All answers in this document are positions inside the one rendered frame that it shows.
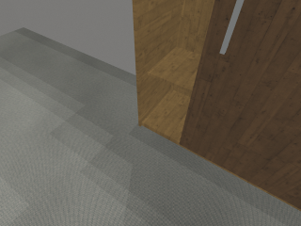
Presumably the handle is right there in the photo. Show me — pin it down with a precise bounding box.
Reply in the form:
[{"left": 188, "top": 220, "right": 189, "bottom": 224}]
[{"left": 219, "top": 0, "right": 245, "bottom": 55}]

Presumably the wardrobe door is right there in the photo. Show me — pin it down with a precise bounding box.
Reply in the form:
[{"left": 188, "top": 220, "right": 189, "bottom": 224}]
[{"left": 179, "top": 0, "right": 301, "bottom": 209}]

